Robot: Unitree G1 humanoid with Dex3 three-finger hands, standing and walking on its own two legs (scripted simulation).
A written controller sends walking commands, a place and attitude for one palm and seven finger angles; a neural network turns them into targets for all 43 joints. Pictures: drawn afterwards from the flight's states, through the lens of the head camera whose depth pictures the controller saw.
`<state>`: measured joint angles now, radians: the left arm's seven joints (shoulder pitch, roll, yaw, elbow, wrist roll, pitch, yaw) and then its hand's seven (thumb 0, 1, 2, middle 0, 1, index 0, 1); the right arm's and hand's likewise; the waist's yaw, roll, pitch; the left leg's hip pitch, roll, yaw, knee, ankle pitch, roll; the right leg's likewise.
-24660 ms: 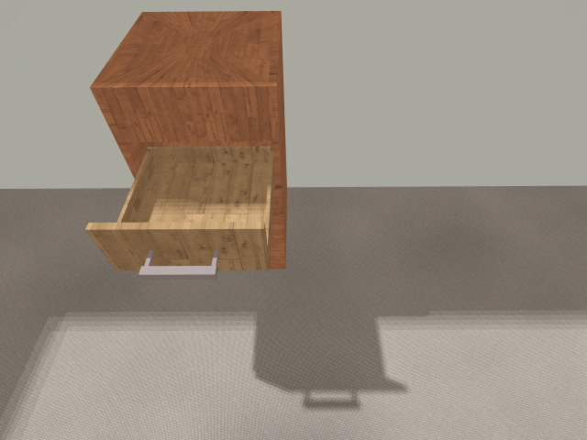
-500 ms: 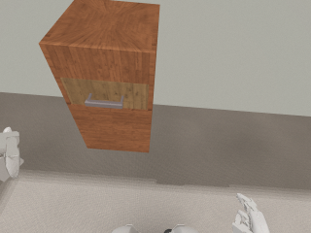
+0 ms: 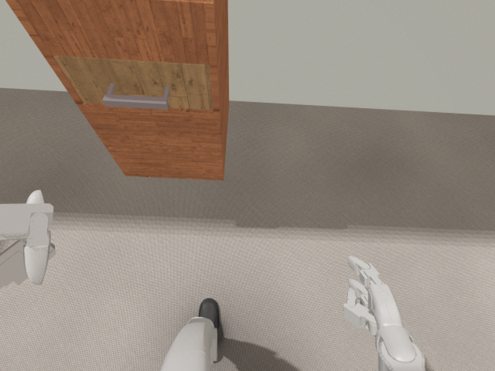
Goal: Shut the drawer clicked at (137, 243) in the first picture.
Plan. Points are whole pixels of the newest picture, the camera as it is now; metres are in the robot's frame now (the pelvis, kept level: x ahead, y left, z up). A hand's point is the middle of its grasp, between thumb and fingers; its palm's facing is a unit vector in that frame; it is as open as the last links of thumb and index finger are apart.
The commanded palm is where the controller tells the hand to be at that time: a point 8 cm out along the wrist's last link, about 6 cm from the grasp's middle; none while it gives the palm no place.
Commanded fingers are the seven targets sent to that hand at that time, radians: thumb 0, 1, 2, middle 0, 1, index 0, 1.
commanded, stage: stop stepping back and stand still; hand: left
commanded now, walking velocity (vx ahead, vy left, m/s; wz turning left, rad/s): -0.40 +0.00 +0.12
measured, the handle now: (138, 95) +0.74 +0.34 -0.20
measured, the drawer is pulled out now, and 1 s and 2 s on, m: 0.00 0.00 0.00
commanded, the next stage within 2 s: let the arm hang, fingers relaxed in 0.86 s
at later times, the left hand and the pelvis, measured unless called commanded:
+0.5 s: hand out of the picture +0.10 +0.20 +0.18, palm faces +0.36 -0.81 -0.46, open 3.2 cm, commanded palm +0.06 +0.25 +0.19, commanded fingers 0.00 0.90 0.90 -1.40 -1.60 -1.40 -1.60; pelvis -0.07 -0.04 +0.01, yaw +1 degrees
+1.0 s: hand out of the picture +0.11 +0.25 +0.14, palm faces +0.40 -0.81 -0.43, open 3.2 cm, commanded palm none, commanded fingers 0.00 0.90 0.90 -1.28 -1.47 -1.28 -1.47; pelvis -0.07 +0.00 +0.00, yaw +4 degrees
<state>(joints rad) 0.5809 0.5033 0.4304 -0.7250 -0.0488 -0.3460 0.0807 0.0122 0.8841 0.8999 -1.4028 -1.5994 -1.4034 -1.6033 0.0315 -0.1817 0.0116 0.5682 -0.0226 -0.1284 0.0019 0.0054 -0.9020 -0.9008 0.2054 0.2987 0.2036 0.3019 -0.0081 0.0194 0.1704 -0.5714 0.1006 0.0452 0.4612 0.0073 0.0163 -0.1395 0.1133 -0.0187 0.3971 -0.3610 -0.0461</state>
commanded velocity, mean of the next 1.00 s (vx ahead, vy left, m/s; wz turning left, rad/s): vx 0.08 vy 0.03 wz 0.00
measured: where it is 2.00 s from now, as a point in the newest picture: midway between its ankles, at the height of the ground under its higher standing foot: outside the picture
